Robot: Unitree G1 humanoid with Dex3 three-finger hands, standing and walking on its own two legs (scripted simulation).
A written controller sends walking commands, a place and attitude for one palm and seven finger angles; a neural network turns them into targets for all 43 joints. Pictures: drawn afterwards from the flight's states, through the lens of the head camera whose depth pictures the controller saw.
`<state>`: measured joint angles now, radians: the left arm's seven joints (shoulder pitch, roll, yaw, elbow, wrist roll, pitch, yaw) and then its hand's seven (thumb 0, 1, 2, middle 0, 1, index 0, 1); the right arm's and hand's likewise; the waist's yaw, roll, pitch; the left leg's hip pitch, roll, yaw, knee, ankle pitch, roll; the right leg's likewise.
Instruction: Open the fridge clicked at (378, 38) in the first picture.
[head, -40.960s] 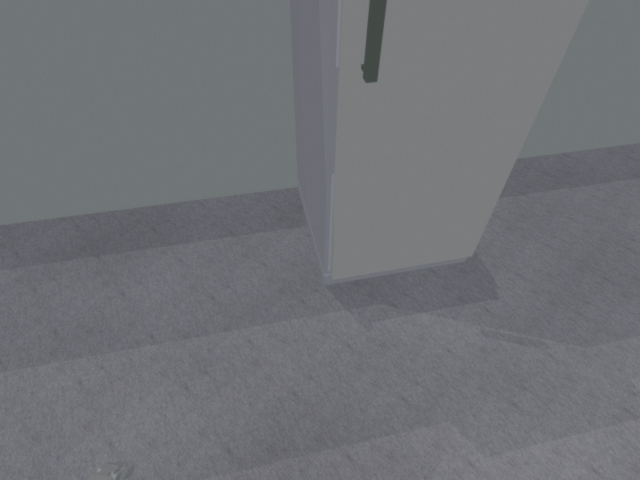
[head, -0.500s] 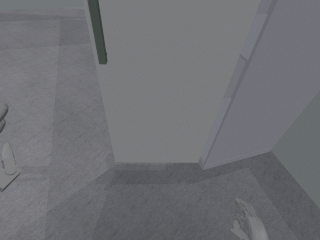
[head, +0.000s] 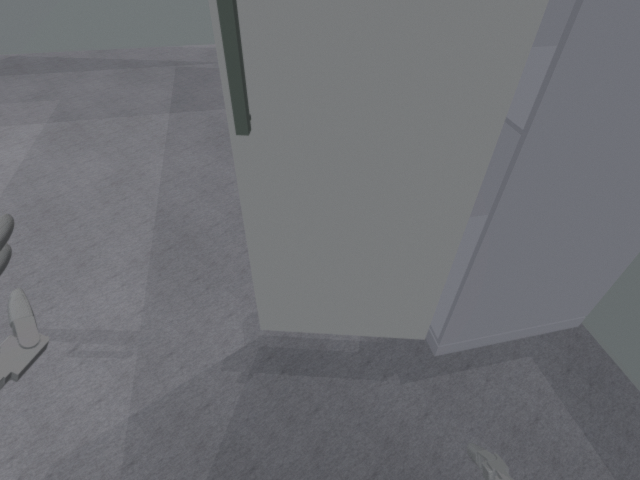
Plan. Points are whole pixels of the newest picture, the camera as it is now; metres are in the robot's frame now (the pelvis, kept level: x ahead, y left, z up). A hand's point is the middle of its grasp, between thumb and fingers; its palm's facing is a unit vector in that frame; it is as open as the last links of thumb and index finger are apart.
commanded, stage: stop stepping back and stand still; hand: left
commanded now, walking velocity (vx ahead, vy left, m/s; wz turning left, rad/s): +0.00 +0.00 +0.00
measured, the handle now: (234, 32) +0.74 +0.19 +0.28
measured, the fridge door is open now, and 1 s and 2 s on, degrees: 74 74 74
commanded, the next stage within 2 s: let the arm hang, fingers relaxed in 0.44 s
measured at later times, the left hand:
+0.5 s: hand (46, 322) +0.22 +0.28 +0.17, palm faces +0.41 -0.80 -0.43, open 7.4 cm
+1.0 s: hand out of the picture -0.01 +0.21 -0.17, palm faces -0.01 -0.98 -0.18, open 7.2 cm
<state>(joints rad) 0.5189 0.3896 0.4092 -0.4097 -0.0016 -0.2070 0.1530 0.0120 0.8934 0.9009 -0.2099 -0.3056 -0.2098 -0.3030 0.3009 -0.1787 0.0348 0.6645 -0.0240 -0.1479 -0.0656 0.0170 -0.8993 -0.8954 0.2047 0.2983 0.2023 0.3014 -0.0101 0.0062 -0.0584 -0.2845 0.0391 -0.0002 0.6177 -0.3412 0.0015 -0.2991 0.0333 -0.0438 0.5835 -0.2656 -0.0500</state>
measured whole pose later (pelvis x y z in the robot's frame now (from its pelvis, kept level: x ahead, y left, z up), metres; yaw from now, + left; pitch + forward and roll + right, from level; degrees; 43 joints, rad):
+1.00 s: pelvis -0.03 +0.02 +0.01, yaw +2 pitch -1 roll -1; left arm 0.27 0.25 0.00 0.99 0.02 0.04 -0.01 0.01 0.95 0.90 -0.21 -0.30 -0.21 -0.30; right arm 0.31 -0.27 -0.01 1.01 -0.03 0.04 0.00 0.01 -0.90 -0.90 0.20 0.30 0.20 0.30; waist -0.01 -0.05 0.06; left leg -0.30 0.00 0.01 0.53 -0.22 0.02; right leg -0.29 0.01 -0.06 0.49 -0.19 -0.03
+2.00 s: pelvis +0.03 +0.02 +0.02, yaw +1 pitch -1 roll +0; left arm 0.11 0.31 0.01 1.14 0.01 -0.01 0.00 0.00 0.91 0.90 -0.20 -0.30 -0.20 -0.30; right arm 0.11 -0.32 0.00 1.12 -0.02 -0.01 -0.01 0.01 -0.90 -0.90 0.20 0.30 0.20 0.30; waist -0.01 0.01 0.03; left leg -0.11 -0.01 0.01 0.31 -0.20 0.01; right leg -0.13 0.01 -0.04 0.32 -0.18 -0.02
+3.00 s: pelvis +0.03 +0.01 +0.02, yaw +0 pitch -2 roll +0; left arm 0.11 0.32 0.01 1.14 0.01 -0.02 0.00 0.00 0.91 0.90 -0.20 -0.30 -0.20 -0.30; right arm 0.13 -0.33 0.00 1.13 -0.02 -0.01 -0.01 0.01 -0.90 -0.90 0.20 0.30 0.20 0.30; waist -0.01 0.01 0.03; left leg -0.07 0.01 0.03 0.29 -0.19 0.00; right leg -0.10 0.03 -0.03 0.29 -0.16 -0.04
